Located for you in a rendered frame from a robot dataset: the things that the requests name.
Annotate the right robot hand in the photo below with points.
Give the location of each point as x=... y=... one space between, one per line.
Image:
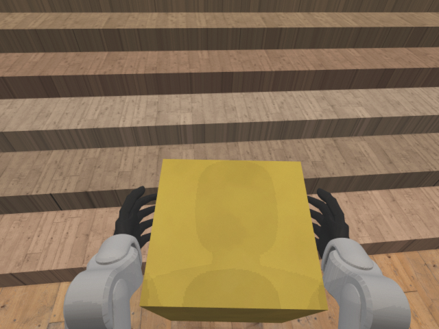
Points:
x=332 y=221

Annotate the carton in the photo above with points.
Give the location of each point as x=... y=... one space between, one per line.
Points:
x=232 y=241

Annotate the left robot hand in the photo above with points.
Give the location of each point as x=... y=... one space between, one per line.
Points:
x=130 y=216

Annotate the right robot forearm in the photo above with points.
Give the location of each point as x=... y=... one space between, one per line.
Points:
x=367 y=299

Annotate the left robot forearm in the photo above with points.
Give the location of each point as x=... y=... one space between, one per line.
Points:
x=99 y=297

